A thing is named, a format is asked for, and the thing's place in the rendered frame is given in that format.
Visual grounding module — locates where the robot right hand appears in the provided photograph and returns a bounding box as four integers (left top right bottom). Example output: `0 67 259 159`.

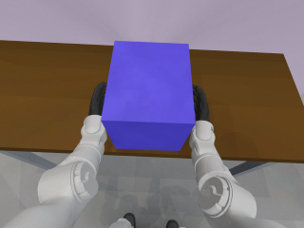
192 85 210 122

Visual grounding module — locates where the carton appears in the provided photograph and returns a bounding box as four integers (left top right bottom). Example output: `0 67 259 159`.
101 41 196 151

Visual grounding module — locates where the robot left foot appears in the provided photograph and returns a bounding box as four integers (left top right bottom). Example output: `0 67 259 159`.
123 213 136 228

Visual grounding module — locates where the left robot forearm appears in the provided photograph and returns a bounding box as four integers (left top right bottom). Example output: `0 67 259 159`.
37 115 107 202

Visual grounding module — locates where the robot left hand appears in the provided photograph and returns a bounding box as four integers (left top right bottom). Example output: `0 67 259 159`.
88 82 107 116

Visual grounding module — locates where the left robot upper arm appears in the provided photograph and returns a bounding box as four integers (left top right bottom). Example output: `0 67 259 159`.
1 161 99 228

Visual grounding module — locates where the right robot upper arm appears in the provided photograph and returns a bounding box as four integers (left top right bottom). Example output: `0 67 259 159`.
198 176 287 228

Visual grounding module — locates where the table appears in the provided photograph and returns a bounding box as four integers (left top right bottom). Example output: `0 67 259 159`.
0 40 304 178

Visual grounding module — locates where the right robot forearm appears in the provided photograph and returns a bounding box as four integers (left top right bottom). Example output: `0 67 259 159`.
189 120 241 190

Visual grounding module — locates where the left robot shin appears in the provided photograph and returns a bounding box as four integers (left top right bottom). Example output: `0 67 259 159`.
117 218 131 224

